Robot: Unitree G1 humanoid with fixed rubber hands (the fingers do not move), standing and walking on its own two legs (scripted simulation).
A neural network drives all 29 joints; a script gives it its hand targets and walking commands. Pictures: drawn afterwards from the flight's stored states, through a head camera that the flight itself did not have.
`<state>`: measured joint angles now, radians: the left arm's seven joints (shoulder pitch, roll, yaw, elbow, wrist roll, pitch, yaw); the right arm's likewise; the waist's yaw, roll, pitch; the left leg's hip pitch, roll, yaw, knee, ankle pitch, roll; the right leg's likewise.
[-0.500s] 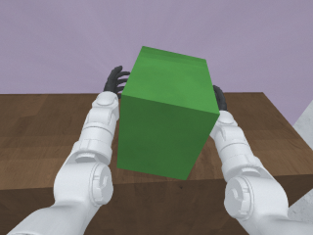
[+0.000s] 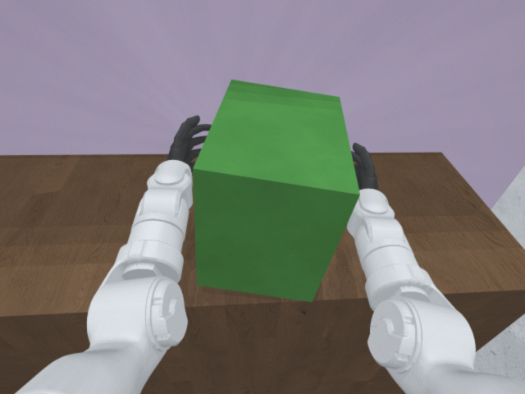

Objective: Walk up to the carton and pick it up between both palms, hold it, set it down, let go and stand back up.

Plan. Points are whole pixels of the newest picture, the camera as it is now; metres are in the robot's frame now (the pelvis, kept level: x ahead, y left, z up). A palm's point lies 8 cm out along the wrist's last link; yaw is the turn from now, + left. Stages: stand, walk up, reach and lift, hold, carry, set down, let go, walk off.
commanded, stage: set down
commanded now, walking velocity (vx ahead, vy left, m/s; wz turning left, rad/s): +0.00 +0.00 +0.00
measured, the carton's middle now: (270, 187) +0.44 +0.01 +0.11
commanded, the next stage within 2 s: none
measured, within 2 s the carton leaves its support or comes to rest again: rests again in 0.04 s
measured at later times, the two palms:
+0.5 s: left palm (175, 173) +0.41 +0.17 +0.16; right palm (359, 193) +0.40 -0.13 +0.14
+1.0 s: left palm (175, 178) +0.42 +0.17 +0.14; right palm (366, 200) +0.40 -0.15 +0.12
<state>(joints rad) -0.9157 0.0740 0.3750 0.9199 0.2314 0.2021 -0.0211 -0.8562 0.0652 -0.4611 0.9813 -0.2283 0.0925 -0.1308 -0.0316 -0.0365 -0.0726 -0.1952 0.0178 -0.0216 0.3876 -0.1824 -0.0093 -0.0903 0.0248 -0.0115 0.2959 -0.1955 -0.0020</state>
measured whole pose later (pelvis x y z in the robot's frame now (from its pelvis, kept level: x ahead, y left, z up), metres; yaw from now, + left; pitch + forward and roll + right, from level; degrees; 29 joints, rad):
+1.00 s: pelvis +0.00 +0.00 +0.00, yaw +0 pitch -1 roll -1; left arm -0.89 0.13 0.29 0.93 0.17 0.16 0.05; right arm -0.85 0.02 -0.43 0.99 -0.12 0.01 -0.11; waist -0.03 -0.04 0.01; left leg -0.20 0.02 -0.02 0.39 -0.18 -0.01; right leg -0.09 0.02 -0.01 0.30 -0.19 0.00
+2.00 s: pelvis -0.03 +0.01 +0.00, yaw +0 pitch -3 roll -1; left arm -0.22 0.21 0.11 0.07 -0.10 0.49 0.04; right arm -0.25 -0.20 -0.09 0.29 0.30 0.22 -0.11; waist -0.03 -0.04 0.00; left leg -0.20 0.02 -0.02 0.39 -0.15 0.00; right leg -0.09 0.02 -0.01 0.30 -0.16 0.00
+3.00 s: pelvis -0.02 +0.00 +0.00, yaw +0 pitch -2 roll -1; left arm 0.33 0.25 0.07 -0.43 -0.16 0.48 0.04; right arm 0.37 -0.20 -0.08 -0.36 0.29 0.35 -0.09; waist -0.03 -0.04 0.00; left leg -0.20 0.02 -0.02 0.39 -0.16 0.00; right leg -0.09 0.02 -0.01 0.30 -0.18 0.00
